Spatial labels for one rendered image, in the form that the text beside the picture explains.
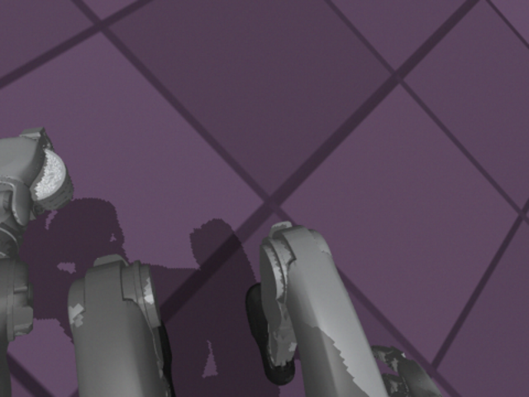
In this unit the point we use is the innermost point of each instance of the cup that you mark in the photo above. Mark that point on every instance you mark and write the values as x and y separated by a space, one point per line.
52 189

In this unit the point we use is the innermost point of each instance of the right robot hand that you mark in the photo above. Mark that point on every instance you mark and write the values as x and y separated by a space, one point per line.
412 381

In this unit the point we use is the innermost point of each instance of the left robot arm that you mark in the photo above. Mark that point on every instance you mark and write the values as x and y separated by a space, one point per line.
16 292

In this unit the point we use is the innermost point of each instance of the left robot foot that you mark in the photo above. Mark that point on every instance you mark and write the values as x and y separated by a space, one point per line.
167 356

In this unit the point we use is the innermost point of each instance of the right robot foot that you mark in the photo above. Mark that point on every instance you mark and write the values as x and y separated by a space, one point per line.
279 375

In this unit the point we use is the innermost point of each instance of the left robot hand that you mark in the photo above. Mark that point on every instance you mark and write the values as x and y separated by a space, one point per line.
22 158

